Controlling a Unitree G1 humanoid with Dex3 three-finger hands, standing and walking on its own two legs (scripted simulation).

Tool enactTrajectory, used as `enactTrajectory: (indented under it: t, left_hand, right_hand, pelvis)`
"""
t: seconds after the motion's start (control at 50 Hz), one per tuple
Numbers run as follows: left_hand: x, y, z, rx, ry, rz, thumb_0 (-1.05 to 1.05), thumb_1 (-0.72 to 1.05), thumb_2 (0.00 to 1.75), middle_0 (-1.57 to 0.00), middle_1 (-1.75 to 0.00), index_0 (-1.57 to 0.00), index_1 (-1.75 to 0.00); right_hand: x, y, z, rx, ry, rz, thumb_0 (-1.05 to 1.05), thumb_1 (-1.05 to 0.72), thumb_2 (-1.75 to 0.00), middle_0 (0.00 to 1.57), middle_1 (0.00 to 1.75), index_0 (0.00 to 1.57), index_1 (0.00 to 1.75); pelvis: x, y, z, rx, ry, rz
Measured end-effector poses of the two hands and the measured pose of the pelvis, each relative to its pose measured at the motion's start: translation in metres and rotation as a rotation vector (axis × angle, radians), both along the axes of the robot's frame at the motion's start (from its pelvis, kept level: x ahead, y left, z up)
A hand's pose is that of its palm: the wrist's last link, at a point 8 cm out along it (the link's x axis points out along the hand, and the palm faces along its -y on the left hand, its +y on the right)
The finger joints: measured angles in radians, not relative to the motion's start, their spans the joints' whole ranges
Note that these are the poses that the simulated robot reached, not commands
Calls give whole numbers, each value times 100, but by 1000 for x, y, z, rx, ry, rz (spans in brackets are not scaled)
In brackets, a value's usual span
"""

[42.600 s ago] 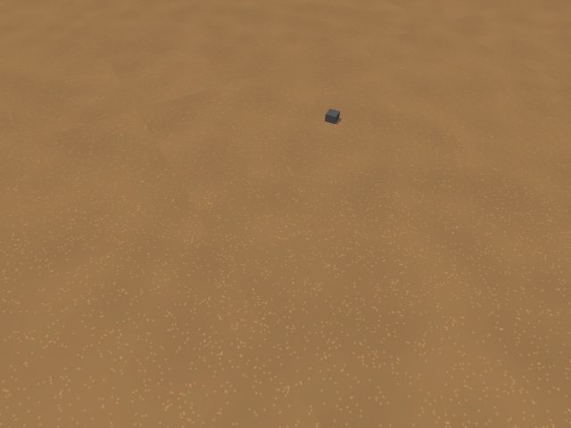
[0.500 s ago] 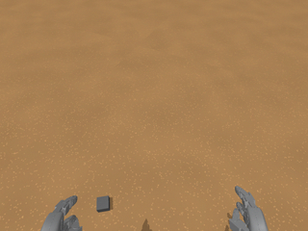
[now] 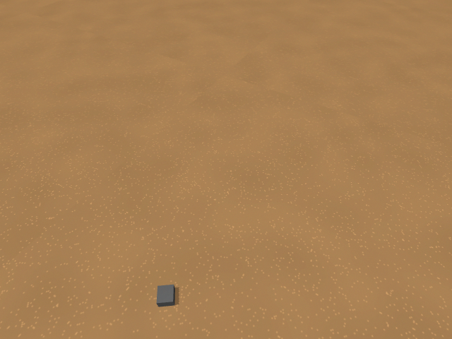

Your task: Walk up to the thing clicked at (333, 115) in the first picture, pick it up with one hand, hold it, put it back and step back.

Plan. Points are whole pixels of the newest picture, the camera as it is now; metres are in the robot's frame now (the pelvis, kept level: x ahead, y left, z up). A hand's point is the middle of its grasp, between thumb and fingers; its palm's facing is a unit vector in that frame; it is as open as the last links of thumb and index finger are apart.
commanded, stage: stand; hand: left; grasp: from above
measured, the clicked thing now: (166, 295) +0.43 +0.26 -0.74
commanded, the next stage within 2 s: none
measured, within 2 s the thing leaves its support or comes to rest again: neither
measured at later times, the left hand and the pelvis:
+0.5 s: hand out of the picture +0.03 +0.24 -0.15, palm faces +0.04 -0.94 -0.34, open 7.4 cm; pelvis -0.01 +0.00 +0.02, yaw +0 degrees
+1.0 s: hand out of the picture +0.06 +0.23 -0.14, palm faces +0.03 -0.94 -0.34, open 7.4 cm; pelvis +0.01 -0.02 +0.02, yaw +0 degrees
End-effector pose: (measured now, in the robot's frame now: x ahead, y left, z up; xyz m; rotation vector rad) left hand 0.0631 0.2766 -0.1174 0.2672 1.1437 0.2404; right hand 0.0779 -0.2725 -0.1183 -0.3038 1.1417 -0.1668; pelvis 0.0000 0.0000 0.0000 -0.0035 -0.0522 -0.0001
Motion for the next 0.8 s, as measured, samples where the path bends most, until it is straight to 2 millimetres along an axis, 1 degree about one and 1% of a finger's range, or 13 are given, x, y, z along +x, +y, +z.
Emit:
enactTrajectory:
  t: [0.08,0.16,0.24,0.32,0.44,0.8]
  left_hand:
    - [-18,-1,-1,-14,52,18,1,91,90,-20,-30,-20,-30]
    - [-31,0,-1,-18,91,27,1,91,90,-20,-30,-20,-30]
    - [-39,1,0,-16,115,31,1,91,90,-20,-30,-20,-30]
    - [-43,4,2,-10,129,32,1,91,90,-20,-30,-20,-30]
    - [-42,5,5,0,133,33,1,91,90,-20,-30,-20,-30]
    - [-22,-2,10,1,121,18,0,91,90,-20,-30,-20,-30]
  right_hand:
    - [-9,4,1,12,32,-11,1,-91,-90,21,30,20,30]
    - [-15,6,2,20,52,-22,0,-90,-90,21,30,20,30]
    - [-20,5,3,21,68,-30,0,-90,-90,21,30,20,30]
    - [-24,2,3,18,80,-37,0,-90,-90,21,30,20,30]
    - [-27,-5,4,12,92,-41,0,-91,-90,21,30,20,30]
    - [-27,-19,5,11,117,-41,0,-91,-90,20,30,20,30]
  pelvis:
    - [-2,1,6,0,-14,2]
    - [-5,2,9,0,-27,4]
    - [-7,2,12,-1,-35,6]
    - [-8,2,13,1,-37,5]
    - [-9,0,15,3,-39,6]
    - [-4,-11,17,4,-26,9]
